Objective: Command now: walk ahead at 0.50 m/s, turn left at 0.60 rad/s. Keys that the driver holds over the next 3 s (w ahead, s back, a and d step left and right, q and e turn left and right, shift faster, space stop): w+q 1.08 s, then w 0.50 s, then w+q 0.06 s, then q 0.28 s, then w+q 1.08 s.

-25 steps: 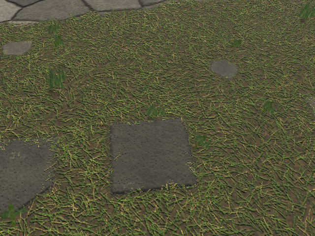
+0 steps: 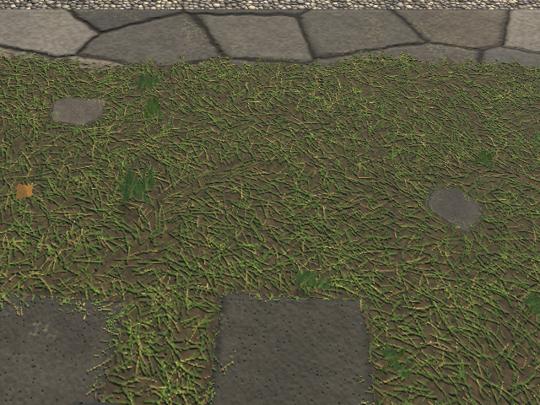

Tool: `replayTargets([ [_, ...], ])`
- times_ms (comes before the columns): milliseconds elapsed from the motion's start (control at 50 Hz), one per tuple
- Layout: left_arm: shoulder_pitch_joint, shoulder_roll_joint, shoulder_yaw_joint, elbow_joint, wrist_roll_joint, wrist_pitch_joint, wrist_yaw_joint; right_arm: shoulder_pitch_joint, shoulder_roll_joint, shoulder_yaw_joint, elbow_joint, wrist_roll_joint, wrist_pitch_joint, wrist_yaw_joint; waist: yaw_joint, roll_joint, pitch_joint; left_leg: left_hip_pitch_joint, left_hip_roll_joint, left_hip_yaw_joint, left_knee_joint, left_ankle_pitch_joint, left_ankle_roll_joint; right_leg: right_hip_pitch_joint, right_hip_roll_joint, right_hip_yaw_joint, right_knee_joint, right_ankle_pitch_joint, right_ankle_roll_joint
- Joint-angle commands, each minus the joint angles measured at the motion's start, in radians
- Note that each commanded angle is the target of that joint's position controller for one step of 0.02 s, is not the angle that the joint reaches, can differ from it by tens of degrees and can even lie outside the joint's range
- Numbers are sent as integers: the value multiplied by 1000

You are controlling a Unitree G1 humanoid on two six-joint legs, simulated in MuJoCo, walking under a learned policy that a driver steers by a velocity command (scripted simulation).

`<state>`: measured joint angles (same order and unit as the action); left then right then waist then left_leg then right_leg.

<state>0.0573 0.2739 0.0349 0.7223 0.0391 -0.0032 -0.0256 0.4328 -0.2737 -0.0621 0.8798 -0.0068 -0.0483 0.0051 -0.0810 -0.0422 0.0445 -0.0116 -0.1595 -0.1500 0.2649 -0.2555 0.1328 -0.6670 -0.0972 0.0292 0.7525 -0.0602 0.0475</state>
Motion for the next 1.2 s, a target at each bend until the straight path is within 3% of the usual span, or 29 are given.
replayTargets([
  [20, -162, 78, 10, -121, -8, -26, -3, 69, -160, -36, -31, -7, -9, -14, -18, 101, 19, 44, 273, -212, 7, 482, 106, -33, 54, -26, -85, 22, -15],
  [80, -95, 102, 15, -117, -13, -38, 2, 23, -186, -42, -42, -10, -8, -26, 33, 125, 11, 17, 283, -237, 66, 569, 59, 152, 86, -15, -194, -31, -49],
  [120, 129, 149, 37, -50, -16, -52, 25, -33, -207, -46, -53, -7, -15, -16, 139, 95, -92, -58, 221, -197, 292, 750, 9, 480, 129, -38, -261, -78, -87],
  [140, 280, 193, 51, -25, -3, -65, 40, -41, -177, -38, -63, 1, -24, -5, 208, 43, -198, -176, 156, -154, 524, 599, -13, 720, 19, 60, -289, -143, -121],
  [160, 377, 280, 70, -31, 25, -65, 54, 14, -68, -14, -103, 29, -28, -4, 204, -145, -342, -427, 32, -40, 842, 57, -47, 975, -268, 430, -344, -340, -186],
  [180, 307, 281, 73, -35, 10, -51, 47, 71, -107, -16, -112, 7, -23, -6, 127, -262, -363, -568, 14, -4, 978, -279, -49, 937, -362, 761, -467, -362, -254],
  [200, 222, 180, 55, -50, -2, -45, 42, 39, -141, -22, -81, -16, -6, -10, 97, -95, -198, -608, 96, 0, 1028, -191, -47, 787, -329, 647, -477, -450, -249],
  [220, 176, 108, 38, -51, -8, -46, 38, -24, -136, -20, -78, -21, 0, 0, 98, 7, -90, -591, 131, 23, 994, -117, -52, 657, -273, 480, -497, -398, -235],
  [240, 158, 83, 30, -43, -4, -49, 36, -51, -117, -19, -82, -21, 7, 9, 85, 5, -48, -569, 160, 37, 949, -84, -57, 586, -224, 356, -522, -300, -210],
  [280, 187, 83, 28, -8, -10, -65, 35, -67, -96, -14, -88, -33, 28, 27, 73, -48, -19, -539, 184, 57, 919, -64, -67, 520, -179, 200, -548, -109, -196],
  [360, 242, 91, 35, 34, -25, -96, 21, -177, -69, -4, -138, -31, 45, 51, 76, -48, -13, -639, 206, 76, 868, 28, -75, 562, -180, 43, -579, 129, -207],
  [460, 278, 90, 35, 70, -24, -93, 22, -362, -31, 21, -205, -25, 34, 74, 105, -46, 18, -631, 210, 158, 587, 224, -86, 571, -127, -143, -588, 211, -178],
  [540, 339, 128, 43, 103, -24, -85, 33, -473, -32, 29, -246, -33, 35, 86, 130, -43, 43, -573, 199, 233, 410, 199, -54, 645, -159, -199, -571, 278, -161],
  [600, 368, 163, 48, 125, -22, -63, 44, -450, -55, 19, -246, -44, 38, 74, 106, -60, 5, -479, 129, 281, 349, 50, -2, 740, -179, -251, -415, 635, -145],
  [640, 366, 186, 49, 125, -24, -43, 48, -259, -91, -4, -191, -49, 27, 58, 21, -49, -113, -240, 55, 285, 278, 3, 52, 709, -177, -281, -110, 756, -136],
  [660, 351, 182, 46, 104, -21, -41, 46, -82, -144, -30, -135, -58, 23, 41, -60, 15, -212, 11, 101, 183, 225, -20, 96, 544, -156, -292, 158, 553, -105],
  [680, 388, 67, 21, 31, -28, -46, 25, -61, -254, -59, -143, -50, 30, 23, -7, 255, -323, 339, 417, -299, 191, -127, 209, 121, -25, -284, 505, -268, -46],
  [700, 286, 136, 37, -14, -19, -49, 23, -29, -276, -65, -172, -18, 41, 14, -43, 202, -381, 377, 517, -631, 54, -21, 277, -45, 96, -96, 684, -502, -25],
  [720, 191, 139, 36, -38, -22, -56, 19, -44, -249, -61, -144, -10, 45, 2, -40, 107, -238, 302, 473, -435, 47, 120, 247, -127, 31, -20, 657, -388, -37],
  [740, 198, 115, 24, -32, -28, -67, 19, -87, -200, -50, -130, -1, 39, -4, 5, 75, -132, 156, 437, -321, 37, 250, 218, -86, -5, -22, 558, -316, -42],
  [760, 214, 113, 26, -16, -21, -65, 21, -135, -166, -41, -132, -2, 30, -7, 54, 40, -76, 43, 378, -240, 23, 341, 176, -19, -31, -17, 470, -298, -40],
  [780, 242, 110, 26, -10, -2, -48, 20, -171, -142, -32, -135, 4, 22, -9, 94, 48, -61, -42, 334, -188, 8, 396, 161, 50, -40, -11, 425, -298, -28],
  [820, 270, 101, 26, -1, 12, -17, 13, -180, -127, -25, -137, 8, 3, -3, 120, 62, -78, -110, 295, -149, -14, 437, 160, 113, -36, -20, 374, -290, -9],
  [920, 96, 81, 23, -57, 6, -2, 8, -82, -155, -36, -105, 2, -7, 5, 70, 73, -7, -146, 261, -168, -84, 279, 145, 8, -26, -30, 181, -111, 18],
  [1040, -93, 79, 15, -120, -3, -15, 2, 39, -159, -38, -70, -2, -11, -4, -4, 91, 7, -6, 264, -206, -22, 382, 118, -45, 28, -18, -27, 13, 3],
  [1100, -131, 85, 10, -146, -10, -29, -1, 56, -171, -40, -63, -8, -9, -17, -6, 110, 9, 34, 282, -228, 28, 478, 97, 17, 60, -18, -123, 0, -22],
  [1140, -53, 96, 15, -125, -10, -37, 3, 22, -175, -39, -63, -9, -12, -23, 35, 125, 0, 0, 289, -221, 60, 551, 55, 181, 82, -26, -194, -32, -56],
  [1180, 157, 132, 35, -56, -6, -51, 22, -6, -182, -36, -56, -7, -20, -16, 134, 88, -92, -36, 234, -164, 284, 756, 13, 471, 128, -61, -269, -66, -100],
  [1200, 299, 174, 49, -29, 5, -64, 36, -5, -153, -27, -61, -4, -27, -9, 198, 42, -188, -147, 179, -119, 509, 609, -8, 689, 19, 43, -286, -130, -138],
])
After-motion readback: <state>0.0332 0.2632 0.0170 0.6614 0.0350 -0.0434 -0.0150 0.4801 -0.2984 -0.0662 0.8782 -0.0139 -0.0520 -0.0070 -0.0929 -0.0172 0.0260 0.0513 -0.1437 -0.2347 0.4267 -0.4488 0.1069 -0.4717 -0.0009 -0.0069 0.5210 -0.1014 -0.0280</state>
